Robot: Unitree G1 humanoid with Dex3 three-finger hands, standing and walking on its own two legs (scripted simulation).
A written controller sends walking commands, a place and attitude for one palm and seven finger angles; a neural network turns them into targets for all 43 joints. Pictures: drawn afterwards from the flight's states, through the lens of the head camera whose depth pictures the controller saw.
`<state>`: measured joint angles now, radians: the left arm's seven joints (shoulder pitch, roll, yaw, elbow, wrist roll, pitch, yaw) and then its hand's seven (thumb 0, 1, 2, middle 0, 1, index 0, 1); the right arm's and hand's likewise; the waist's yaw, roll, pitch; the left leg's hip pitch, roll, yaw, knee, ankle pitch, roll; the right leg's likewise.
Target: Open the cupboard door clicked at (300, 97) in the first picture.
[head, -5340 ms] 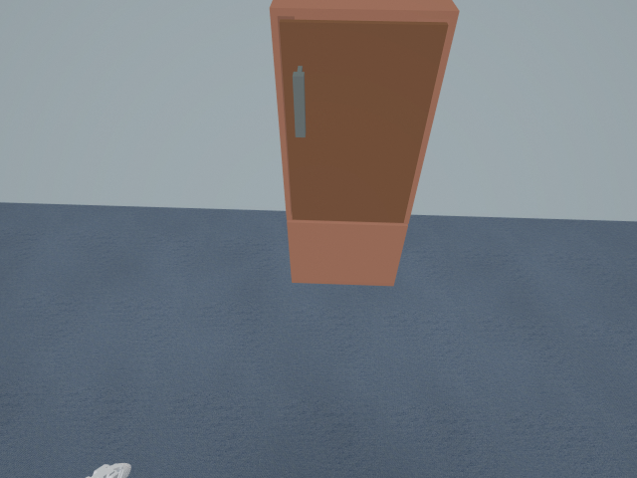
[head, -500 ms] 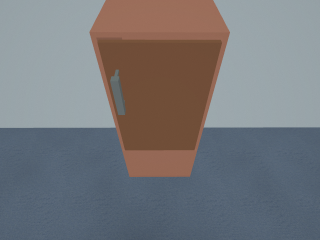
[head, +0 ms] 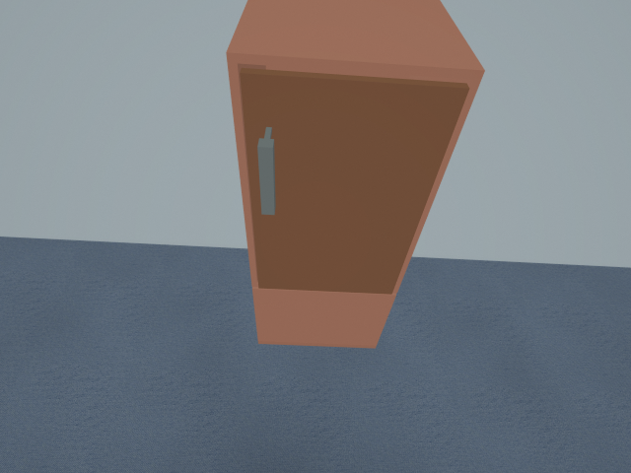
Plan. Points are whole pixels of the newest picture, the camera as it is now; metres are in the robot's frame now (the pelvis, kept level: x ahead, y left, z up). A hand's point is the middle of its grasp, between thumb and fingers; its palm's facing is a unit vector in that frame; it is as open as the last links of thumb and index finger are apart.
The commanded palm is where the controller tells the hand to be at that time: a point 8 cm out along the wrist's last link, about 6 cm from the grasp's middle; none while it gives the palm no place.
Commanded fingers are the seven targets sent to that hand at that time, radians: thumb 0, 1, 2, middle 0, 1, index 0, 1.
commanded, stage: shuffle to correct the standing spot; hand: left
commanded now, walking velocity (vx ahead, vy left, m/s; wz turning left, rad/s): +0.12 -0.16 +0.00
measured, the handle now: (268, 171) +0.60 +0.13 +0.03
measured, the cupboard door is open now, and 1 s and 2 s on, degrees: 0 0 0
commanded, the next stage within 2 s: come to a stop and stand still in 0.54 s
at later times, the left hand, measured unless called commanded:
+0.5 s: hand out of the picture -0.05 +0.11 -0.19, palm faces +0.04 -1.00 -0.09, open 7.4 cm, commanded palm none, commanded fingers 0.00 0.90 0.90 -0.20 -0.30 -0.20 -0.30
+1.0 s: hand out of the picture +0.08 +0.07 -0.17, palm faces +0.10 -0.98 -0.18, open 7.3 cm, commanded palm none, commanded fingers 0.00 0.90 0.90 -0.20 -0.30 -0.20 -0.30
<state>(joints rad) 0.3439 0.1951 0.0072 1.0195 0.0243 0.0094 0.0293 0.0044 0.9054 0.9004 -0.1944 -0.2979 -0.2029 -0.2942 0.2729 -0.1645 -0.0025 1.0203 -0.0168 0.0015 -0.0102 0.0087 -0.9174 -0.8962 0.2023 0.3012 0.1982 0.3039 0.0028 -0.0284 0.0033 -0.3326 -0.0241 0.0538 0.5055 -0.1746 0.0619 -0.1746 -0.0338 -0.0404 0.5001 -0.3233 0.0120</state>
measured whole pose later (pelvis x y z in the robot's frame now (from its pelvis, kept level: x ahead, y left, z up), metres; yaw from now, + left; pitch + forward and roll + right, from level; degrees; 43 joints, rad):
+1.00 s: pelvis +0.09 -0.10 +0.00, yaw +1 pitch +1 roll +1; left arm 0.31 0.13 0.03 1.02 0.03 0.00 0.04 0.01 0.93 0.90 -0.20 -0.30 -0.21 -0.29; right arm 0.20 -0.17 -0.03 1.01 -0.01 0.03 -0.02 0.01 -0.93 -0.90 0.20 0.30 0.19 0.30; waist 0.04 -0.04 0.06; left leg -0.39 -0.02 0.10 0.72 -0.40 -0.02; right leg -0.23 -0.04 -0.13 0.51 -0.30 -0.04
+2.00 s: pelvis +0.07 -0.10 +0.00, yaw +1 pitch +0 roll +1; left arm 0.34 0.12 0.01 1.10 0.01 0.01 0.04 0.00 0.91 0.90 -0.19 -0.30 -0.20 -0.29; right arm 0.31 -0.12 0.00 1.12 -0.01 0.01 -0.03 0.03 -0.93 -0.90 0.20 0.30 0.20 0.30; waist 0.00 -0.01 0.03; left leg -0.30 -0.02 0.10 0.46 -0.17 0.05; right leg -0.10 -0.03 -0.04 0.47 -0.37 0.01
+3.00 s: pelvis +0.02 -0.11 -0.08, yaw +2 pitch +9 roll -2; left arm 0.37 0.23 0.16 0.20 -0.28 -0.43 -0.36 0.01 0.63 0.78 -0.21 -0.47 -0.22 -0.47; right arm 0.19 -0.26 -0.02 0.52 0.04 -0.23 -0.02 0.01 -0.90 -0.90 0.20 0.30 0.20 0.30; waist -0.01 -0.01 -0.13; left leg -0.88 0.01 0.02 1.07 -0.35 0.04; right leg -0.73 0.04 -0.08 1.11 -0.54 -0.05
